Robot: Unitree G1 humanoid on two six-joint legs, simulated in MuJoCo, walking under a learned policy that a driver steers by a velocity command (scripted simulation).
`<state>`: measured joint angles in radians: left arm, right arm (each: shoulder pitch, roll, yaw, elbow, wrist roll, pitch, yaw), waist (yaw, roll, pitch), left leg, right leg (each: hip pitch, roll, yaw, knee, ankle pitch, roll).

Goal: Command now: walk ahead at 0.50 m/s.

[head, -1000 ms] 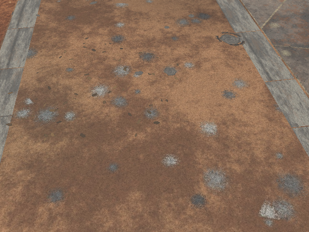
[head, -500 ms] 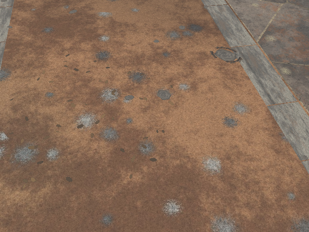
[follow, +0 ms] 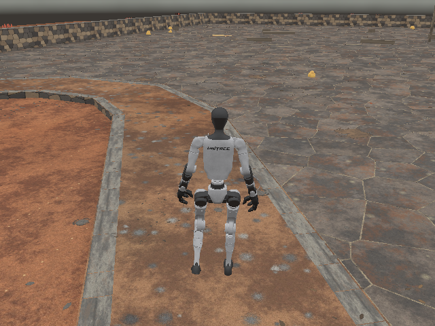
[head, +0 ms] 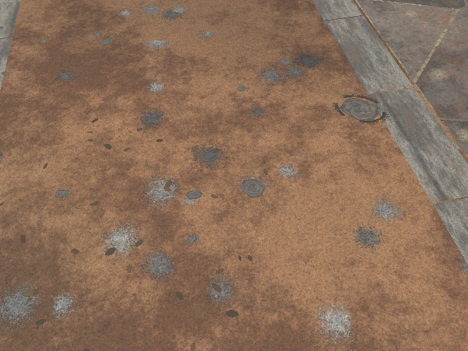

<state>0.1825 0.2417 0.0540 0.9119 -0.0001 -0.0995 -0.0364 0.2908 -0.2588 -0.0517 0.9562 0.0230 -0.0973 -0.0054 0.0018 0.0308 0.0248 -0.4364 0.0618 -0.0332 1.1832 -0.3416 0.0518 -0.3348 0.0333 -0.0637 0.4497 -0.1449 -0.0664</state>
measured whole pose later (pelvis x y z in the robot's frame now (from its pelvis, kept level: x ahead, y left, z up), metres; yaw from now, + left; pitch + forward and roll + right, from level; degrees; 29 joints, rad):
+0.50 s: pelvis +0.28 +0.06 -0.01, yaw +0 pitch +2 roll -1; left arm 0.35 0.25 0.05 1.02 -0.02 -0.08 0.00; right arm 0.08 -0.24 -0.06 0.85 0.01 -0.11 0.03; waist 0.03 -0.01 0.03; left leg -0.46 0.00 0.05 0.56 -0.14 0.05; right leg -0.21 0.00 0.03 1.00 -0.49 -0.04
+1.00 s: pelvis +0.55 +0.03 -0.02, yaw +0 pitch +2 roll +1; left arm 0.00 0.23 0.06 0.86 -0.01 -0.10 -0.04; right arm 0.41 -0.25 -0.07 1.03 0.01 -0.06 -0.01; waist -0.06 -0.01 0.02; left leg 0.06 0.00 0.04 0.38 -0.45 0.00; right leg -0.50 -0.03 -0.04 0.51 -0.05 -0.08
